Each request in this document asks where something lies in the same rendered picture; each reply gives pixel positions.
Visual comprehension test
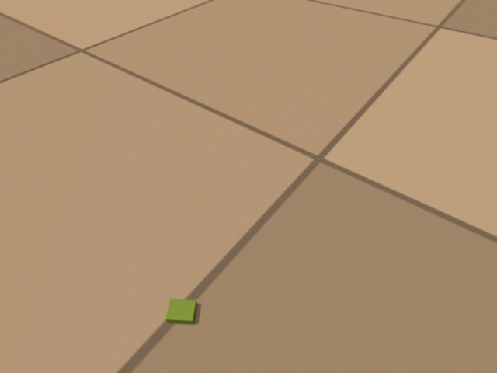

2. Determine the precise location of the small box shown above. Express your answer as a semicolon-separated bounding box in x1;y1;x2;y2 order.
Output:
165;299;197;325

